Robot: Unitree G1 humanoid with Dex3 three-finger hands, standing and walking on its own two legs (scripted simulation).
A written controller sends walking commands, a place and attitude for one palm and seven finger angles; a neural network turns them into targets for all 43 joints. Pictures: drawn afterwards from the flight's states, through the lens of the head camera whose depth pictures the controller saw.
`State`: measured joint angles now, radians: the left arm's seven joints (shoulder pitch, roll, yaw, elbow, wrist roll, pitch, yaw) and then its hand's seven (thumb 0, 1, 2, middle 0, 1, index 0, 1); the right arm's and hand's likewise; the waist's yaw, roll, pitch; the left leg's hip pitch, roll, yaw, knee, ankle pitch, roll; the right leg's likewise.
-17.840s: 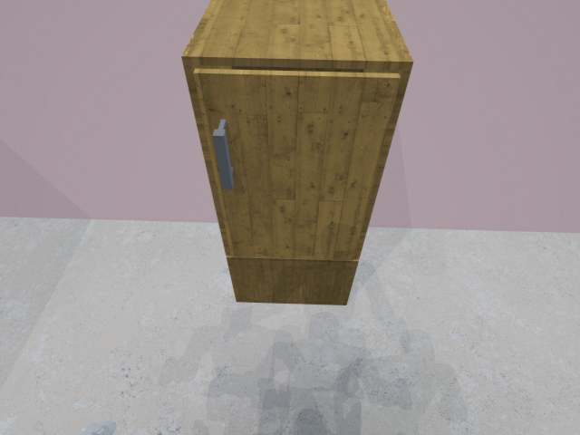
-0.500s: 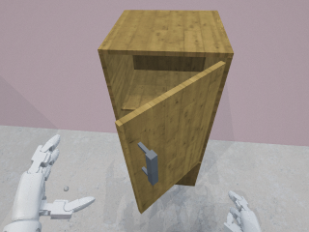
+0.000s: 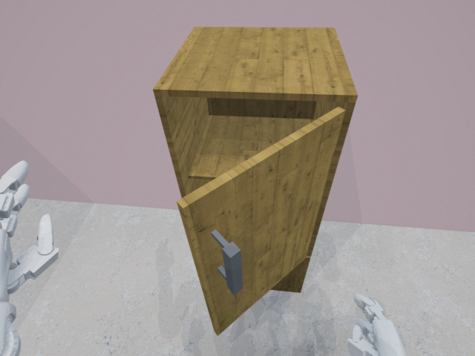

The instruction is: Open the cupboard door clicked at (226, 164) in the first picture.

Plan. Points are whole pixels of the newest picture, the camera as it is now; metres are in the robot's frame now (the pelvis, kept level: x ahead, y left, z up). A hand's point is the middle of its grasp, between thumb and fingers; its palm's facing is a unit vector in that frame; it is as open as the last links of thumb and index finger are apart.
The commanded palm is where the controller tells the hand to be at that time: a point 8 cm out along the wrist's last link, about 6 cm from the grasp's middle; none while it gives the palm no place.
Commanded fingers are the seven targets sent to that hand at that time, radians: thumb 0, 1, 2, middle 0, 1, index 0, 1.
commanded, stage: draw the hand back to the body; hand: left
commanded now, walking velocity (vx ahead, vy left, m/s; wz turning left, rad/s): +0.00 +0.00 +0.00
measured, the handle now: (226, 262) +0.29 +0.07 -0.01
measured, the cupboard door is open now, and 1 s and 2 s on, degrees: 46 46 46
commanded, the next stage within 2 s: step back with the hand held close in 0.28 s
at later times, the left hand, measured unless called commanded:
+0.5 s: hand (51, 253) +0.18 +0.27 +0.16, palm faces +0.47 -0.77 -0.43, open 7.4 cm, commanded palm +0.12 +0.30 +0.17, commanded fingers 0.00 0.90 0.90 -0.20 -0.30 -0.20 -0.30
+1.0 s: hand (20, 305) +0.12 +0.27 +0.15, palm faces +0.42 -0.76 -0.50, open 7.4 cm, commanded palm +0.06 +0.31 +0.17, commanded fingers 0.00 0.90 0.90 -0.20 -0.30 -0.20 -0.30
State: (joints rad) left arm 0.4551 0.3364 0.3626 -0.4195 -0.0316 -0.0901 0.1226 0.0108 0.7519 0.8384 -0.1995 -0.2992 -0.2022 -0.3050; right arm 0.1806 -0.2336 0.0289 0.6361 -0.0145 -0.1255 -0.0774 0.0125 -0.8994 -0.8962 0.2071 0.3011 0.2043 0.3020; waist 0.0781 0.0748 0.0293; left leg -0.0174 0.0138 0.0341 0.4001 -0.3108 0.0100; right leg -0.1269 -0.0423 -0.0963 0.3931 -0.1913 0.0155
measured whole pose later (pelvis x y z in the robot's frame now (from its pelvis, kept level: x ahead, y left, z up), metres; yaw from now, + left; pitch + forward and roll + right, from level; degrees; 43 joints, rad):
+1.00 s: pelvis -0.08 +0.01 -0.01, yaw +0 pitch +0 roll +0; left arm 0.53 0.39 0.43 -0.51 0.00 -0.19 0.15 0.02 0.89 0.90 -0.21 -0.30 -0.21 -0.31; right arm 0.19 -0.23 0.01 0.56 0.00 -0.05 -0.09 0.01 -0.90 -0.90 0.21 0.30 0.20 0.30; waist 0.01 0.00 0.05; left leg -0.32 -0.01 0.05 0.59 -0.27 0.04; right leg -0.39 -0.07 -0.07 0.50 -0.10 0.02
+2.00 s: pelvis -0.22 +0.01 -0.01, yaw -4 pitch +2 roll +0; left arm 0.59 0.51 0.46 -0.56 -0.05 -0.17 0.13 0.02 0.89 0.90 -0.21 -0.30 -0.21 -0.31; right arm 0.18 -0.19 0.02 0.62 -0.01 -0.12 -0.09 0.01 -0.90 -0.90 0.21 0.30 0.21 0.30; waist -0.04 -0.08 0.02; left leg -0.40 -0.03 0.05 0.49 -0.13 0.05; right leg -0.22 -0.01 0.02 0.61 -0.45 0.01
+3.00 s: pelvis -0.27 +0.04 -0.01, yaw -1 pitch +0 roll -1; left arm 0.22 0.33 0.07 0.55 0.04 0.02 0.00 0.01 0.91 0.90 -0.19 -0.30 -0.20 -0.30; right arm 0.12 -0.31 0.00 0.88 -0.02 -0.03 0.01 0.01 -0.90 -0.90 0.21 0.30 0.21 0.30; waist -0.02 0.05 -0.01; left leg -0.36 -0.02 0.00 0.55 -0.19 0.03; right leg -0.26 -0.04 -0.07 0.55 -0.29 0.01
